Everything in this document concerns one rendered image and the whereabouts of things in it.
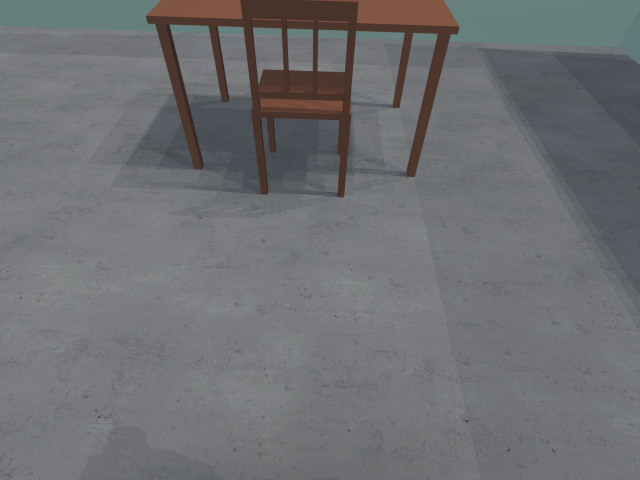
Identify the table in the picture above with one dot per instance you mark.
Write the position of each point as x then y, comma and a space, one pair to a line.
405, 16

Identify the chair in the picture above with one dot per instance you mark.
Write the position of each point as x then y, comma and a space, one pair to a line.
300, 94

